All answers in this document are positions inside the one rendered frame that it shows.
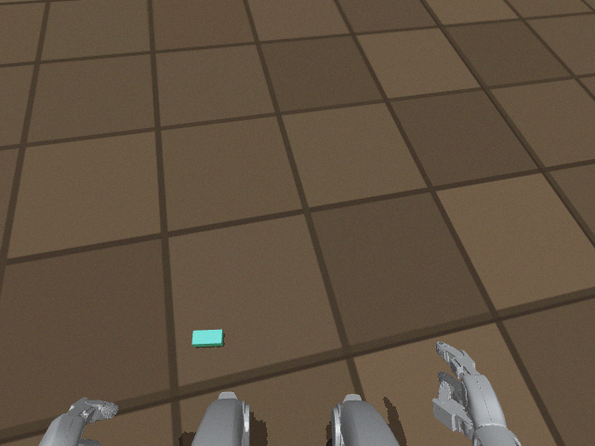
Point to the right robot arm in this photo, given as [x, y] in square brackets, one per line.
[494, 436]

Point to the small box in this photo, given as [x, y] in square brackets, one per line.
[207, 338]

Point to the left robot hand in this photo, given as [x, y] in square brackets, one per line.
[67, 429]

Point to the right robot hand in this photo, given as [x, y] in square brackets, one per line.
[474, 403]

